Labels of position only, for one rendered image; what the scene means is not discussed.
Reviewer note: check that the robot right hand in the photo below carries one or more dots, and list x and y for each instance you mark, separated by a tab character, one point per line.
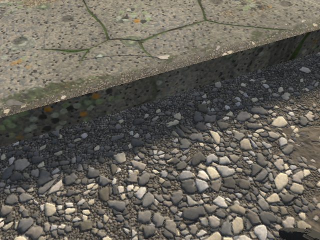
290	233

